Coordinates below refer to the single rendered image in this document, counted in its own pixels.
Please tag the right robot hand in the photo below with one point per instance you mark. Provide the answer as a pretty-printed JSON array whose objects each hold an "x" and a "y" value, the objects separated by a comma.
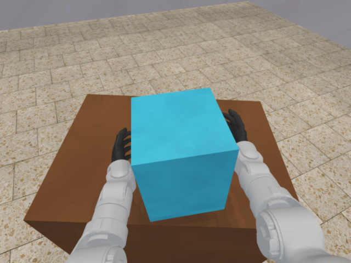
[{"x": 236, "y": 126}]

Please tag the left robot upper arm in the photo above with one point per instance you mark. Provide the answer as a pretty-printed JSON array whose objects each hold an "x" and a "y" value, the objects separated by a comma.
[{"x": 109, "y": 253}]

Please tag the right robot forearm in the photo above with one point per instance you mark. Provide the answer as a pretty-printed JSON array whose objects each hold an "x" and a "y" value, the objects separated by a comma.
[{"x": 258, "y": 183}]

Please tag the left robot hand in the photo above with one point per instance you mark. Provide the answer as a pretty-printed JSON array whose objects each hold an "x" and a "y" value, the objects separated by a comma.
[{"x": 118, "y": 151}]

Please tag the left robot forearm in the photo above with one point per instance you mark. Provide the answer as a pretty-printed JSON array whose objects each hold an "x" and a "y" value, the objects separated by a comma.
[{"x": 109, "y": 221}]

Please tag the carton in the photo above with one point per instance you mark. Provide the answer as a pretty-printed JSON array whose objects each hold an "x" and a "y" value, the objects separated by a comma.
[{"x": 183, "y": 153}]

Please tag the right robot upper arm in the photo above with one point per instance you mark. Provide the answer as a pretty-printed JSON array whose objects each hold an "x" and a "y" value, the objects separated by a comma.
[{"x": 292, "y": 235}]

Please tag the pedestal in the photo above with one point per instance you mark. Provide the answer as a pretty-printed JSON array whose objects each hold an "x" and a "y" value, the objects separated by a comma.
[{"x": 67, "y": 197}]

